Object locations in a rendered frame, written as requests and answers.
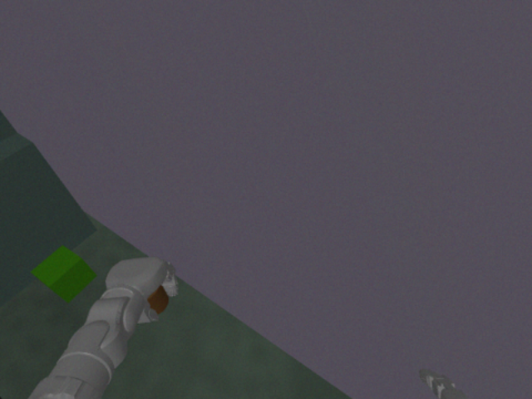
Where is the left robot arm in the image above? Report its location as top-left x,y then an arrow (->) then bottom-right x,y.
28,284 -> 145,399

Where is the left robot hand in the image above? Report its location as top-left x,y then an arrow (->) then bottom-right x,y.
106,257 -> 178,323

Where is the sofa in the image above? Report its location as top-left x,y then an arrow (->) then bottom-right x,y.
0,111 -> 97,307

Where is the right robot hand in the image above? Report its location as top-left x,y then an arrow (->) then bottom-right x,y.
419,369 -> 468,399

